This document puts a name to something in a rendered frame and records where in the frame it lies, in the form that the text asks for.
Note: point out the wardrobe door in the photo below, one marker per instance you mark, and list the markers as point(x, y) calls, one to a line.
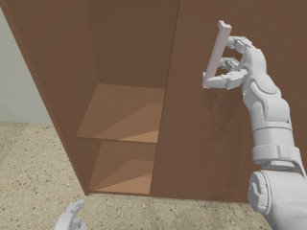
point(205, 141)

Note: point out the right robot forearm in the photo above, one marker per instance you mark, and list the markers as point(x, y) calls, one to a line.
point(271, 126)

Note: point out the left robot hand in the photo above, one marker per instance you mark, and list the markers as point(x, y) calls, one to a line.
point(66, 220)

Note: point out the handle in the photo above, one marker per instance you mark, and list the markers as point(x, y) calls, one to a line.
point(221, 40)

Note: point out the right robot hand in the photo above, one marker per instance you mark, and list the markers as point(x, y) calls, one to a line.
point(252, 62)

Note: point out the robot right upper arm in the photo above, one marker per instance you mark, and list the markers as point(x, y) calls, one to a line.
point(281, 197)

